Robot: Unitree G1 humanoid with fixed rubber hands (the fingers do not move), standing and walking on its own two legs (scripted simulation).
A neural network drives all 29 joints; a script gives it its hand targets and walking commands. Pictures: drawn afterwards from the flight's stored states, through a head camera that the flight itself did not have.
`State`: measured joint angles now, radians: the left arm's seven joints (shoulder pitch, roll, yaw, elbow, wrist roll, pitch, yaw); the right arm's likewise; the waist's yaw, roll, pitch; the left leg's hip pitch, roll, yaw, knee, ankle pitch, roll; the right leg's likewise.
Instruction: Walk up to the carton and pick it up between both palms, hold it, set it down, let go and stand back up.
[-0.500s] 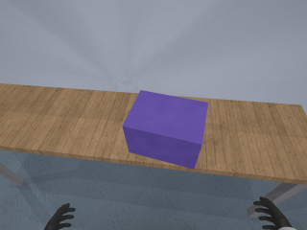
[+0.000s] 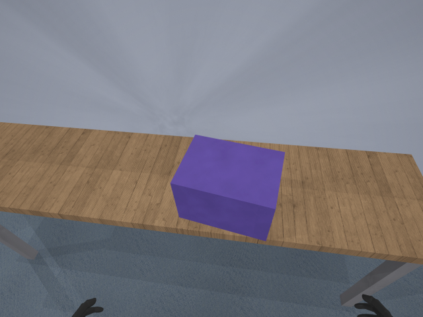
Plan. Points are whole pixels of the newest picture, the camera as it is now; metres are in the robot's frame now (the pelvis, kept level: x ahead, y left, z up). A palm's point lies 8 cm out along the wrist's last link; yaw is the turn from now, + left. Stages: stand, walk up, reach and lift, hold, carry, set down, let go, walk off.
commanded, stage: stand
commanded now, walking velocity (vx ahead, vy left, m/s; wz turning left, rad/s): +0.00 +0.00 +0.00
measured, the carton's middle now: (229, 186) +0.43 -0.01 -0.07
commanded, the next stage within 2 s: walk up in 1.74 s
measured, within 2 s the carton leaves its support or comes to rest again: neither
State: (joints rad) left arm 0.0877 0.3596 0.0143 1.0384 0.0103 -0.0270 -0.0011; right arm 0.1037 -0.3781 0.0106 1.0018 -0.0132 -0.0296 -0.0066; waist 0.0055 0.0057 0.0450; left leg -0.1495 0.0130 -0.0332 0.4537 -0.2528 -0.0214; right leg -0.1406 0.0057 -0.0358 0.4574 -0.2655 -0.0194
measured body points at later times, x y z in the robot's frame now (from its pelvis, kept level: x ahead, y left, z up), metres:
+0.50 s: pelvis +0.00 +0.01 +0.01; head -0.01 +0.00 +0.46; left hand +0.09 +0.32 -0.12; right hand +0.10 -0.30 -0.11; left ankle +0.00 +0.14 -0.74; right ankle -0.01 -0.11 -0.74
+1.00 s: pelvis +0.00 +0.01 +0.01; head +0.00 +0.01 +0.46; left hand +0.09 +0.32 -0.12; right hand +0.11 -0.30 -0.11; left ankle +0.00 +0.14 -0.74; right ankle -0.01 -0.11 -0.74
